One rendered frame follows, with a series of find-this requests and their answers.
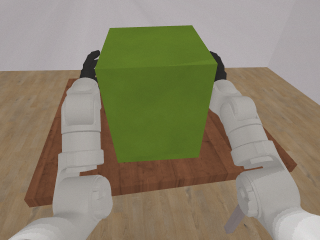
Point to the right robot upper arm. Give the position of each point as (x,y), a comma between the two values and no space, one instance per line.
(270,196)

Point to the left robot upper arm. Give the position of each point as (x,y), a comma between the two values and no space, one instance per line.
(80,202)

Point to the table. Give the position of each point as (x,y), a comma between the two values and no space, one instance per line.
(214,164)

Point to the right robot hand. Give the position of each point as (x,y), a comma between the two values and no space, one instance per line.
(220,71)

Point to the left robot forearm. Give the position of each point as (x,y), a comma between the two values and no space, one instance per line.
(80,129)

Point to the right robot forearm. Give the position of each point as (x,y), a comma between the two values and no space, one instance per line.
(248,140)

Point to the carton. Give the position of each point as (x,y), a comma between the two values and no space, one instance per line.
(156,84)

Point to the left robot hand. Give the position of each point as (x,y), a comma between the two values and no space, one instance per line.
(89,65)

